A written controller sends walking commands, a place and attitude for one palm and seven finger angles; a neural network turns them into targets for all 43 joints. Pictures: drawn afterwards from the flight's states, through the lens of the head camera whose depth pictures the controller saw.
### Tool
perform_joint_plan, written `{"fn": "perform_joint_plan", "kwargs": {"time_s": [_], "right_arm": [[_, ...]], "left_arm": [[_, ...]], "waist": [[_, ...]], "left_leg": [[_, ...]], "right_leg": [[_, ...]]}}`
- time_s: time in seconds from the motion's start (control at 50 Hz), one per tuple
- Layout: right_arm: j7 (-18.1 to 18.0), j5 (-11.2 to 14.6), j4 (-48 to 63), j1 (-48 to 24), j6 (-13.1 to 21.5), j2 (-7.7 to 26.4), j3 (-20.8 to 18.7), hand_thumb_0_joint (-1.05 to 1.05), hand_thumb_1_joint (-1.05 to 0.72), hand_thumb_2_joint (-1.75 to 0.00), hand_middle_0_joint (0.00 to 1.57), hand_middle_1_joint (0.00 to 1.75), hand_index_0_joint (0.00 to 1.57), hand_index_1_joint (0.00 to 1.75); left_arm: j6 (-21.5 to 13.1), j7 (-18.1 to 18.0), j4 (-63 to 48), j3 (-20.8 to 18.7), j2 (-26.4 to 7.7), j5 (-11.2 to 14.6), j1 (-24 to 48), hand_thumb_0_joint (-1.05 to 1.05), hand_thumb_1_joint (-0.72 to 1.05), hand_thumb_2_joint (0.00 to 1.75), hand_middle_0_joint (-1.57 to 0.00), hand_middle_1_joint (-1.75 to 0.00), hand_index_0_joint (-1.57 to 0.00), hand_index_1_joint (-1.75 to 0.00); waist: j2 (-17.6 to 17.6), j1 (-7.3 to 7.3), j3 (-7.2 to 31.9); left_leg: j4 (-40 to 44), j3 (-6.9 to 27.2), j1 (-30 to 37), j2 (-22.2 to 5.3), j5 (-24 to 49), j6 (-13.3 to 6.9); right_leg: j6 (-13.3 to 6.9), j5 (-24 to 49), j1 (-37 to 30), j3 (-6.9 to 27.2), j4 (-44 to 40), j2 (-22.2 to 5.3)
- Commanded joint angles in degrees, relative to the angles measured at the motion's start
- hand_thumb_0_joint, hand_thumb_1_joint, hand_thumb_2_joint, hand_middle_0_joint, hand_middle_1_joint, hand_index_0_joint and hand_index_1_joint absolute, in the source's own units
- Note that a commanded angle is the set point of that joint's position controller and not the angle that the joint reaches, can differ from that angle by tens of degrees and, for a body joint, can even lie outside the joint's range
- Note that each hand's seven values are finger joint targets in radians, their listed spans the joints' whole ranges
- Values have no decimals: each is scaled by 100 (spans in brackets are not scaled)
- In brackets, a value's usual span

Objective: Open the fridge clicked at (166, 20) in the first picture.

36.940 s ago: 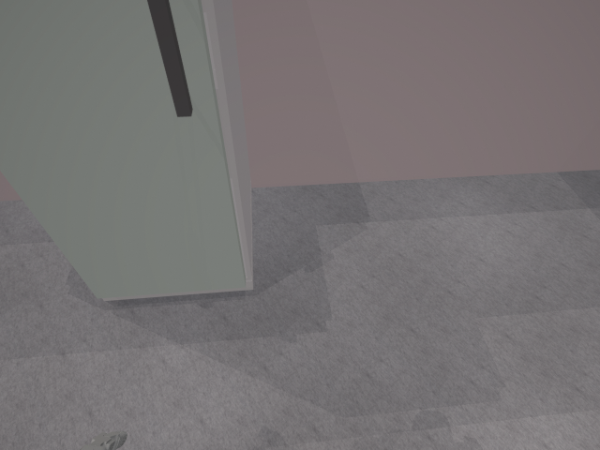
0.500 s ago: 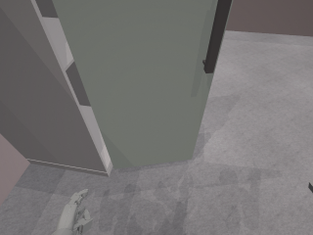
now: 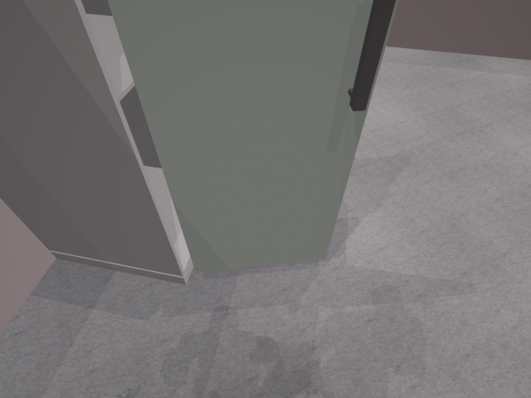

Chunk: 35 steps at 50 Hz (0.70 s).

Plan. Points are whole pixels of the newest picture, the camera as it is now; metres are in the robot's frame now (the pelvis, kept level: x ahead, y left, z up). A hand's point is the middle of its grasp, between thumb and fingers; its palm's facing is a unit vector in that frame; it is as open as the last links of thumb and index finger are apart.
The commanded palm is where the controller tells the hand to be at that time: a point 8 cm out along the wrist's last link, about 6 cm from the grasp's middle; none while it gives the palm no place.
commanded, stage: let the arm hang, fingers relaxed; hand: right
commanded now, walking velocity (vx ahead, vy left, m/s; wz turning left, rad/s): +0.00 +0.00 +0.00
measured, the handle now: (370, 32) +0.71 -0.14 +0.23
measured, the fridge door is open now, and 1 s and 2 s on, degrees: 72 72 72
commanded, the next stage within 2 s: look to check the result in 0.82 s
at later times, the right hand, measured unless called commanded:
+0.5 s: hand out of the picture +0.03 -0.21 -0.16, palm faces -0.04 +0.97 -0.26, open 7.3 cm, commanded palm none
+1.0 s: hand out of the picture +0.06 -0.18 -0.16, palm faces -0.05 +0.98 -0.20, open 7.3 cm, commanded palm none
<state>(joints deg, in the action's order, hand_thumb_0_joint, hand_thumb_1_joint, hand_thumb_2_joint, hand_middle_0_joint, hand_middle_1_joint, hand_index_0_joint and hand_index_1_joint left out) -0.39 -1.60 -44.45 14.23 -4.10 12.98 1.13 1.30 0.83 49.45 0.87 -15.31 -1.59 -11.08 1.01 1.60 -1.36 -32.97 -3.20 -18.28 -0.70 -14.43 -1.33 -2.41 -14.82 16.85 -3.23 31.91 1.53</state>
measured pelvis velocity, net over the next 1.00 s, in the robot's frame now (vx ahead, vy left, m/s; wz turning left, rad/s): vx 0.03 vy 0.00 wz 0.03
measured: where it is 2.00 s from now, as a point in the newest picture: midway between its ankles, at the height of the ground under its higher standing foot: outside the picture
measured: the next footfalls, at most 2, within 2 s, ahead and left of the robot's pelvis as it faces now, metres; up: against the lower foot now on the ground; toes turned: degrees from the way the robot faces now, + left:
none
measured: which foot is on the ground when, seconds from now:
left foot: down 0.00-1.00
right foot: down 0.00-1.00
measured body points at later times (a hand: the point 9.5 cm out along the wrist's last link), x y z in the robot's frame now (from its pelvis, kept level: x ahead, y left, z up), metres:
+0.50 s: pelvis +0.01 +0.00 +0.01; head +0.03 +0.00 +0.46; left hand +0.01 +0.22 -0.15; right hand +0.03 -0.26 -0.14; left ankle +0.04 +0.10 -0.73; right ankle +0.03 -0.09 -0.73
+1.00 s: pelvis +0.03 +0.00 +0.01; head +0.06 +0.00 +0.46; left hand +0.03 +0.22 -0.15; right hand +0.06 -0.23 -0.15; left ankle +0.04 +0.10 -0.73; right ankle +0.03 -0.09 -0.73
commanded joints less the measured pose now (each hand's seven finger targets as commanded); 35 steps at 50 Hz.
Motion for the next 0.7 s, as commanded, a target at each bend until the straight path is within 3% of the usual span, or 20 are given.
{"fn": "perform_joint_plan", "kwargs": {"time_s": [0.0, 0.04, 0.06, 0.12, 0.14, 0.18, 0.22, 0.3, 0.44, 0.68], "right_arm": [[-96, 16, -118, -60, 400, 982, -234, 0, -90, -90, 20, 30, 20, 30], [-106, 31, -494, 94, 450, 925, -222, 0, -90, -90, 20, 30, 20, 30], [-118, 32, -638, 144, 458, 749, -286, 0, -90, -90, 20, 30, 20, 30], [-105, 54, -1003, 136, 455, 763, -249, 0, -90, -90, 20, 30, 20, 30], [-107, 48, -1096, 128, 458, 763, -251, 0, -90, -90, 20, 30, 20, 30], [-104, 48, -1277, 64, 445, 702, -232, 0, -90, -90, 20, 30, 20, 30], [-105, 47, -1419, 62, 433, 684, -231, 0, -90, -90, 20, 30, 20, 30], [-119, 57, -1602, 94, 452, 629, -225, 0, -90, -90, 20, 30, 20, 30], [-155, 42, -1784, 105, 457, 504, -196, 0, -90, -90, 20, 30, 20, 30], [-188, 42, -1789, -83, 474, 311, -175, 0, -90, -90, 20, 30, 20, 30]], "left_arm": [[-96, -124, -92, -177, -653, -39, 135, 0, 90, 90, -20, -30, -20, -30], [-116, -169, 135, -172, -569, -5, -20, 0, 90, 90, -20, -30, -20, -30], [-115, -193, 225, -207, -458, -21, -123, 0, 90, 90, -20, -30, -20, -30], [-77, -224, 516, -230, -387, 0, -329, 0, 90, 90, -20, -30, -20, -30], [-66, -236, 556, -248, -404, 11, -430, 0, 90, 90, -20, -30, -20, -30], [-57, -246, 722, -271, -369, 15, -566, 0, 90, 90, -20, -30, -20, -30], [-39, -249, 833, -296, -369, 11, -674, 0, 90, 90, -20, -30, -20, -30], [-80, -260, 1019, -305, -322, 14, -815, 0, 90, 90, -20, -30, -20, -30], [-130, -267, 1187, -250, -200, 26, -705, 0, 90, 90, -20, -30, -20, -30], [-151, -278, 1355, -180, -12, 25, -437, 0, 90, 90, -20, -30, -20, -30]], "waist": [[-803, -161, 154], [-728, -172, 404], [-925, -158, 496], [-987, -119, 270], [-599, -107, 173], [-263, -66, -84], [-98, -52, -310], [95, -55, -100], [-31, -121, -15], [-162, -108, -115]], "left_leg": [[1036, 799, 615, -488, -346, -108], [1126, 772, 801, -506, -66, -144], [1196, 755, 865, -521, -61, -174], [1356, 775, 754, -514, -325, -222], [1435, 748, 652, -493, -426, -224], [1552, 798, 457, -509, -681, -225], [1655, 854, 254, -500, -991, -236], [1590, 836, 372, -500, -740, -231], [1334, 680, 630, -450, 151, -154], [1368, 680, 671, -490, 668, -68]], "right_leg": [[-54, -446, 299, 828, -1251, -657], [-39, -161, 67, 804, -1164, -666], [-51, -221, 20, 772, -1151, -683], [-35, -587, 113, 777, -1215, -683], [-40, -594, 64, 806, -1196, -692], [-50, -678, 114, 794, -1213, -682], [-67, -792, 153, 791, -1222, -672], [-92, -510, -15, 769, -1220, -713], [-81, 119, -116, 796, -1370, -824], [0, 735, -455, 647, -1433, -830]]}}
